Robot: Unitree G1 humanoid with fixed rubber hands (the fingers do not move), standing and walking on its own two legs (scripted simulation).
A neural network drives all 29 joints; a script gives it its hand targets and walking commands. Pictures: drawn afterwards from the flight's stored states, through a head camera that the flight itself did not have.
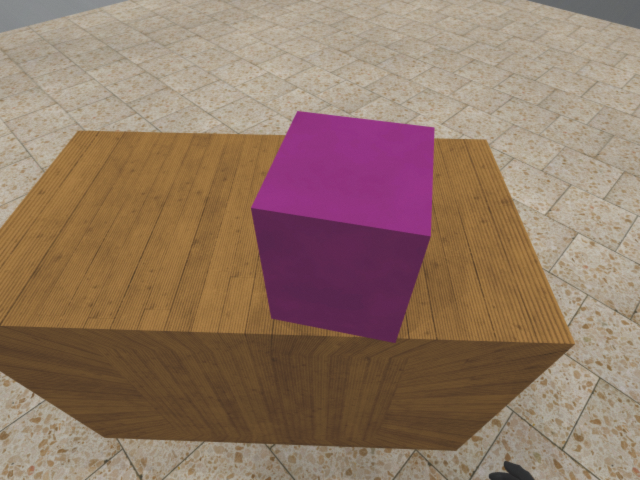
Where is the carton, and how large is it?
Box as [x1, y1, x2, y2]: [251, 111, 434, 342]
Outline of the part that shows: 297,111 251,207 271,318 395,342 430,236 434,127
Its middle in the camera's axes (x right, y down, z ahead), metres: +0.04 -0.01 +0.58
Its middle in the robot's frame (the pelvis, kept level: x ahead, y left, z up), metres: +0.45 -0.03 +0.04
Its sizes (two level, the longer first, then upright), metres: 0.210 0.200 0.250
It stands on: a pedestal, 0.69 m high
